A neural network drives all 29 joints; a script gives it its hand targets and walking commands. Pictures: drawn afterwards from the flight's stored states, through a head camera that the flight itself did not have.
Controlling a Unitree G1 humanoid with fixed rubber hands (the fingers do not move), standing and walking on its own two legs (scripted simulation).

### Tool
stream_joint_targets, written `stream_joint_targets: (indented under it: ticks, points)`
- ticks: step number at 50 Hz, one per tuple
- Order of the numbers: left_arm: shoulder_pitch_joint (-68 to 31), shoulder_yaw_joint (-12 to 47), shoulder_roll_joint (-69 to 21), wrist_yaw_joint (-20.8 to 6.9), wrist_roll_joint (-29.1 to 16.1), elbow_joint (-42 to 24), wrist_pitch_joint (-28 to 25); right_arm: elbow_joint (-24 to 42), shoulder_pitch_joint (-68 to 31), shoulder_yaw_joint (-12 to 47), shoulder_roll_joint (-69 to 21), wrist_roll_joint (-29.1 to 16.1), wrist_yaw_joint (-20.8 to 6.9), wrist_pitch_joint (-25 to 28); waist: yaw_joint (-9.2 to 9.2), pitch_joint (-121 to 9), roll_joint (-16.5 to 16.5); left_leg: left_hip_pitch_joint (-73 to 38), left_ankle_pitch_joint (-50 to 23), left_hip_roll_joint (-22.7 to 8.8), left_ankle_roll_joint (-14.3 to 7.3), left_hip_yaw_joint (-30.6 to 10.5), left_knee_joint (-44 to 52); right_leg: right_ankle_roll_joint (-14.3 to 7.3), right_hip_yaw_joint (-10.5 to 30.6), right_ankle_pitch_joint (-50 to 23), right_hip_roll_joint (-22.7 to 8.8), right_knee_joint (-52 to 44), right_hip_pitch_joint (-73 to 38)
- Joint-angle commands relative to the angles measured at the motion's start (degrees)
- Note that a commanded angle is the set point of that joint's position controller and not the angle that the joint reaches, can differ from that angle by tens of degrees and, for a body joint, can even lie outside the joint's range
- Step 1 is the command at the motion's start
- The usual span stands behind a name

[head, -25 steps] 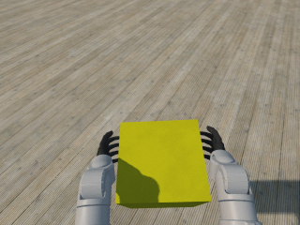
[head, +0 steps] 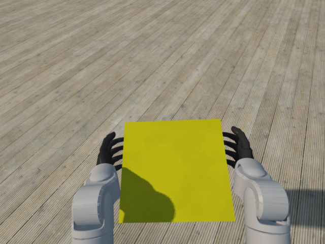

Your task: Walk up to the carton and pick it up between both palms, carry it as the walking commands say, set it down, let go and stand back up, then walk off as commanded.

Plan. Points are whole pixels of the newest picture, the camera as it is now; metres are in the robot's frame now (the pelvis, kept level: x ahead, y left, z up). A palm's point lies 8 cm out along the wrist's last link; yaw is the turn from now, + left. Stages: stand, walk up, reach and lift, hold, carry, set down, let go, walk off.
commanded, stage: carry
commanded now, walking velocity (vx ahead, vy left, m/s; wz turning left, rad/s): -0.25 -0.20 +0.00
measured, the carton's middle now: (173, 175) +0.29 +0.00 +0.01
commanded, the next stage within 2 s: none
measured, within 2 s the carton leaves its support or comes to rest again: neither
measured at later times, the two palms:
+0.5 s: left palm (137, 219) +0.16 +0.08 +0.09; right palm (293, 211) +0.17 -0.21 +0.09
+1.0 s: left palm out of the picture +0.03 -0.05 +0.09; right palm out of the picture +0.05 -0.33 +0.08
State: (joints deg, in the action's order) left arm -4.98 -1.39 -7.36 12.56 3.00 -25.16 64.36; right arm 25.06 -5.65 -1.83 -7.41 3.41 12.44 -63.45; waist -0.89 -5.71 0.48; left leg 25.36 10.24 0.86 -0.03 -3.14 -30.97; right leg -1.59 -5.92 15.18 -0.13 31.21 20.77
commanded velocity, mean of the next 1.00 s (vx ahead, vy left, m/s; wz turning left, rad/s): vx -0.25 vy -0.20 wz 0.00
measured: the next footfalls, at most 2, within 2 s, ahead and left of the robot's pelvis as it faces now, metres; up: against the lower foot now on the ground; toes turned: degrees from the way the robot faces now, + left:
right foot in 0.40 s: +0.00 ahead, -0.18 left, +0.00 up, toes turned -2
left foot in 0.64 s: -0.10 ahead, +0.04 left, +0.00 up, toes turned +11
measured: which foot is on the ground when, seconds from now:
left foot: down 0.00-0.42, up 0.44-0.62, down 0.64-0.96, up 0.98-1.00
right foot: down 0.00-0.24, up 0.26-0.38, down 0.40-0.64, up 0.66-0.94, down 0.96-1.00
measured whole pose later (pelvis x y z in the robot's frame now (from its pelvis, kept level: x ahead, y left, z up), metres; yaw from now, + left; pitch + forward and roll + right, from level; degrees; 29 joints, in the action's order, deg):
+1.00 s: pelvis -0.23 -0.20 -0.01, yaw +2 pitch +6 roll -2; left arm -10.2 -1.3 -7.9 13.7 4.2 -24.9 69.9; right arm 25.5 -10.6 -3.6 -7.9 6.1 12.5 -69.4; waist -1.8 -3.6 3.0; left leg 34.1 18.4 -12.7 6.2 0.3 -39.2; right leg 2.5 0.0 16.2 -2.1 35.2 23.9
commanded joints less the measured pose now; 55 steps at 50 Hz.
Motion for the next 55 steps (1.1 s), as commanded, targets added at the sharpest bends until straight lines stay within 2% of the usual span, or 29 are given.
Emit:
stream_joint_targets:
  ticks: [1,7,10,11,13,14,15,18,20,21,22,24,26,29,31,32,33,34,35,37,40,46,47,48,49,50,51,53,55]
  points:
    - [-19.5,32.6,-47.8,-12.1,-18.3,-6.1,3.7,5.7,-16.8,30.6,-48.1,-16.8,-11.4,-4.4,0.3,-14.3,3.9,-3.1,-17.2,-13.5,-3.2,-10.6,4.2,-0.9,6.4,-5.9,-5.1,-0.9,-7.9]
    - [-22.1,32.0,-51.0,-12.0,-18.5,-6.6,6.1,7.7,-21.3,30.8,-50.9,-18.0,-11.7,-7.1,0.43,-12.8,-7.3,-0.6,8.1,-5.9,-0.1,3.4,-10.9,-8.3,13.4,-9.1,-16.4,-10.1,-0.7]
    - [-22.0,30.8,-51.9,-11.4,-17.8,-6.9,6.4,6.8,-22.3,31.3,-52.5,-19.4,-12.6,-7.9,1.48,-11.3,-3.5,-5.3,1.3,-8.5,-1.0,4.2,-5.1,-6.3,7.9,-10.0,-11.3,-3.7,4.0]
    - [-22.4,30.8,-51.7,-11.2,-17.7,-7.4,6.5,6.4,-22.1,31.1,-53.1,-19.7,-12.8,-8.0,1.67,-10.9,0.8,-6.2,-3.5,-11.4,-2.0,0.5,-0.5,-4.2,6.2,-2.5,-8.4,-0.5,6.2]
    - [-24.0,31.4,-52.8,-11.4,-18.4,-8.0,7.1,5.2,-21.4,30.2,-53.6,-19.4,-12.7,-7.9,1.63,-13.1,17.0,-4.0,-7.8,-26.2,-7.8,-21.7,11.5,0.6,4.3,15.2,-0.2,18.8,7.3]
    - [-23.5,31.7,-53.4,-11.5,-18.6,-7.6,7.1,5.5,-21.9,30.6,-54.1,-19.2,-12.7,-8.0,1.31,-13.0,16.8,-3.4,-10.1,-29.9,-9.8,-24.4,12.7,0.8,8.2,16.8,-0.4,24.2,8.3]
    - [-23.6,31.6,-54.0,-11.8,-18.9,-7.0,7.0,5.8,-22.6,30.9,-54.6,-18.7,-12.7,-8.1,0.95,-12.8,11.8,-2.8,-8.5,-29.0,-8.7,-20.7,12.6,0.7,9.5,15.2,-2.3,24.4,8.1]
    - [-26.5,33.3,-57.4,-12.9,-21.6,-7.3,6.6,6.4,-23.1,30.3,-56.4,-17.9,-12.5,-7.6,0.05,-14.7,10.5,0.1,-2.5,-19.9,-1.6,-6.7,10.8,-0.5,7.1,7.5,-1.5,7.4,-1.3]
    - [-26.1,32.9,-57.4,-13.1,-21.7,-6.5,6.4,5.8,-22.5,29.9,-56.2,-17.5,-12.1,-7.5,0.38,-15.2,4.9,1.5,4.9,-13.9,0.2,-1.6,4.0,-0.7,8.1,7.1,-1.7,-3.9,-6.2]
    - [-25.8,33.0,-56.2,-13.2,-21.3,-6.4,6.5,5.1,-20.8,29.8,-55.3,-16.8,-12.0,-7.5,0.21,-14.1,-6.5,6.2,10.6,-7.6,2.4,4.1,-2.6,-3.0,18.1,11.3,-10.1,-14.1,-5.6]
    - [-24.8,32.5,-55.6,-13.2,-20.2,-5.3,6.6,5.2,-21.9,29.9,-54.3,-16.6,-12.1,-7.9,0.03,-13.0,-16.3,9.1,21.6,-2.9,3.7,11.1,-18.6,-8.1,27.4,10.0,-21.1,-17.5,0.5]
    - [-23.6,32.1,-56.7,-13.5,-19.7,-6.1,6.2,4.2,-24.2,30.7,-56.7,-17.9,-13.0,-7.6,0.49,-12.7,-8.9,6.0,21.3,-3.5,2.4,5.3,-34.0,-9.7,18.4,-3.5,-17.9,-13.6,4.1]
    - [-25.7,31.6,-57.3,-13.5,-19.3,-7.3,5.2,5.2,-26.0,32.3,-57.9,-19.7,-13.5,-6.8,1.04,-13.3,-7.5,3.8,16.2,-5.1,1.8,6.5,-30.4,-6.7,7.2,-16.0,-11.8,-7.2,1.1]
    - [-23.6,31.2,-56.2,-12.8,-18.5,-8.5,4.6,6.2,-25.5,33.1,-57.6,-21.2,-13.2,-7.0,0.34,-15.2,-11.5,2.3,15.9,-4.4,2.4,9.7,-15.7,-7.3,8.5,-27.0,-11.0,-3.0,-6.8]
    - [-21.5,31.2,-55.0,-12.3,-18.2,-7.1,5.2,4.4,-22.5,31.9,-56.3,-20.5,-13.1,-7.6,0.99,-17.1,-9.9,-5.0,7.3,-5.0,2.6,11.8,1.2,-6.8,8.4,-28.3,-9.8,-0.5,-7.8]
    - [-21.0,31.2,-54.8,-12.2,-18.2,-6.1,5.5,3.5,-21.3,31.1,-55.8,-19.9,-13.1,-7.8,1.51,-17.6,-6.3,-13.2,1.7,-9.1,2.5,7.8,8.1,-4.7,7.7,-23.5,-8.1,2.5,-1.8]
    - [-21.0,31.7,-54.6,-12.2,-18.1,-5.7,5.9,1.8,-19.1,30.1,-55.0,-19.0,-13.3,-7.9,2.4,-16.7,6.4,-22.5,-19.9,-23.5,-2.4,-8.9,8.3,-0.5,6.1,-7.2,-4.0,9.0,13.7]
    - [-22.8,32.8,-55.3,-12.6,-18.5,-6.8,6.2,-0.6,-17.2,28.6,-55.4,-18.3,-13.5,-7.5,2.61,-16.0,21.7,-20.2,-41.4,-35.0,-11.2,-20.9,6.9,2.0,4.6,20.0,2.0,23.5,20.0]
    - [-24.1,33.0,-56.7,-12.7,-18.8,-6.6,5.7,2.2,-20.5,29.1,-56.6,-19.6,-13.9,-6.8,2.02,-15.6,15.1,-20.2,-49.0,-33.8,-12.4,-17.6,5.8,1.6,10.7,19.6,0.7,34.6,20.7]
    - [-27.9,35.2,-59.3,-13.3,-20.5,-7.8,4.8,2.9,-22.3,28.7,-57.5,-18.7,-14.2,-5.5,1.82,-13.0,8.7,-14.4,-32.6,-28.4,-8.5,-8.4,6.1,1.3,12.1,13.6,-1.1,41.5,19.8]
    - [-29.0,36.3,-59.5,-13.3,-21.1,-8.8,4.2,4.9,-23.1,28.2,-56.9,-18.3,-13.9,-4.4,1.22,-12.2,11.6,-12.5,-18.8,-22.1,-3.3,-0.4,7.8,2.2,9.1,9.0,-0.6,33.6,15.3]
    - [-22.9,34.4,-55.7,-12.9,-20.7,-5.3,5.7,3.6,-17.9,27.6,-53.4,-15.7,-12.3,-6.0,1.01,-15.6,16.8,-13.2,-19.5,-21.8,-1.0,-0.7,5.1,3.1,3.9,7.4,-1.3,1.8,2.3]
    - [-21.8,33.5,-55.3,-13.0,-20.3,-4.5,5.9,3.4,-17.9,28.0,-53.1,-15.7,-12.1,-6.2,0.18,-15.8,13.1,-9.8,-17.2,-19.4,0.4,1.9,0.2,3.0,4.4,4.4,-2.1,-7.2,-3.4]
    - [-21.6,32.7,-55.1,-13.3,-20.0,-4.1,6.0,2.9,-18.2,28.2,-52.4,-15.6,-12.0,-6.4,0.02,-14.0,4.9,-1.9,-7.9,-15.7,2.2,4.8,-5.1,2.7,8.4,-1.0,-5.6,-13.1,-8.6]
    - [-21.6,31.9,-53.5,-13.5,-19.3,-3.3,6.1,2.6,-17.4,28.6,-51.9,-15.2,-12.0,-6.7,0.95,-14.2,-12.4,9.3,17.8,-8.4,4.9,11.1,-13.0,-1.1,21.1,-14.0,-18.9,-15.3,-11.3]
    - [-21.9,31.1,-55.0,-13.6,-18.8,-3.4,5.3,5.3,-21.7,30.9,-54.0,-16.8,-12.3,-6.9,0.97,-14.4,-23.0,12.7,30.3,-3.9,4.7,9.6,-26.1,-7.8,25.7,-35.9,-24.7,-9.7,-8.6]
    - [-20.3,30.3,-56.0,-14.0,-18.6,-4.6,4.9,5.1,-23.9,32.8,-56.8,-18.2,-12.8,-6.7,0.79,-14.8,-18.8,11.0,28.6,-3.9,2.9,4.5,-34.8,-8.1,19.0,-40.9,-19.6,-6.9,-8.6]
    - [-21.9,30.2,-57.8,-14.4,-17.9,-6.8,3.0,7.2,-28.4,36.0,-59.7,-20.7,-14.1,-5.3,0.87,-15.6,-14.3,7.5,20.2,-4.4,1.4,4.4,-36.1,-5.0,5.4,-34.5,-12.5,-3.7,-6.2]
    - [-22.8,30.1,-58.1,-14.0,-17.3,-9.4,1.9,9.8,-29.4,37.7,-60.2,-22.9,-14.3,-4.8,0.92,-15.2,-13.8,6.1,16.9,-4.4,2.2,8.7,-27.3,-5.0,3.7,-32.2,-10.2,-1.9,-7.8]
